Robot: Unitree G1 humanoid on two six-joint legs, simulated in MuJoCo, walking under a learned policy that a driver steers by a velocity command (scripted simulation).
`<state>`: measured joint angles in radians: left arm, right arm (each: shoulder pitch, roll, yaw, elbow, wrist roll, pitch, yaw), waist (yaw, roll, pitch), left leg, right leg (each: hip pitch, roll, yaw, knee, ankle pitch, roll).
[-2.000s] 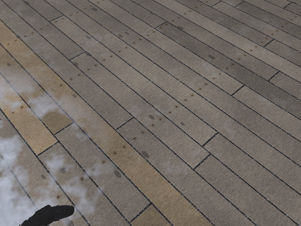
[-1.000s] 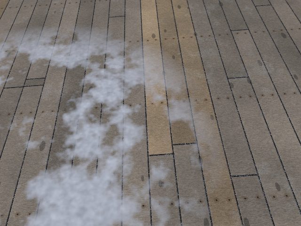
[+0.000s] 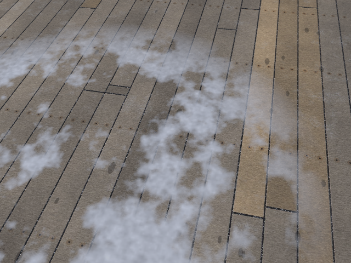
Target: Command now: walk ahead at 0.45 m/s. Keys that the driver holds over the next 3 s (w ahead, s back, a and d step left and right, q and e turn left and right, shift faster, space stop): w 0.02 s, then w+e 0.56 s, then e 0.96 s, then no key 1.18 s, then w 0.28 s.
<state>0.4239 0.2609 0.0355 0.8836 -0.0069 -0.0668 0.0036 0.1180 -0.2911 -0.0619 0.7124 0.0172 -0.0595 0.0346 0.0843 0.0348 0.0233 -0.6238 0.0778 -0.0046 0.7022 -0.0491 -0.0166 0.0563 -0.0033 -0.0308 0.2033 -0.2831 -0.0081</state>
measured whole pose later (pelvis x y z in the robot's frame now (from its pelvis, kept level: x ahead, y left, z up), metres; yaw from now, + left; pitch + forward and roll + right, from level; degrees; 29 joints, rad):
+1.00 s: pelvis +0.47 -0.04 -0.01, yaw -29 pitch +3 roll +1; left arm 0.20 0.32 0.08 0.64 -0.01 0.01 0.01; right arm 0.05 -0.32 -0.04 0.72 -0.01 -0.02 -0.03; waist 0.03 0.02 0.08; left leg -0.60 0.03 -0.12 0.89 -0.30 -0.10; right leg -0.36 0.12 0.10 0.45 -0.13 -0.08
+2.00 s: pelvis +0.50 -0.06 -0.01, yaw -55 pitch +0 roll +0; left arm 0.13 0.24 0.02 0.70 0.01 0.01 0.00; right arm 0.17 -0.27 -0.05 0.79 -0.01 0.02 -0.02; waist -0.01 0.01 0.03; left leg -0.21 0.04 -0.02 0.49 -0.27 -0.04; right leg -0.25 0.07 0.03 0.50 -0.25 -0.05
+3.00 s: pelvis +0.54 -0.09 -0.01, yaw -55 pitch +0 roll +0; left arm 0.24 0.23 0.05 1.06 -0.03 -0.08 0.00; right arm 0.35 -0.27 -0.04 1.01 0.03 -0.05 -0.02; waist 0.00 0.04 0.00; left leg -0.15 0.02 -0.03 0.53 -0.39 -0.01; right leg -0.21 0.03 -0.02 0.54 -0.33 -0.06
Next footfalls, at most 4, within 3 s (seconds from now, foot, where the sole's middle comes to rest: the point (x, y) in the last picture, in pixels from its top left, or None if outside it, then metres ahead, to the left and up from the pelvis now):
0.14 left None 0.26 0.15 -0.78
0.68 right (242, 254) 0.52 -0.14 -0.78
1.16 left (198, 216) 0.67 0.03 -0.78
1.56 right None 0.46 -0.15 -0.78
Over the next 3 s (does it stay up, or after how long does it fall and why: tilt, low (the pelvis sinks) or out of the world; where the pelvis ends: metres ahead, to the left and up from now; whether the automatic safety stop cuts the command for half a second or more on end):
stays up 0.54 -0.09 -0.01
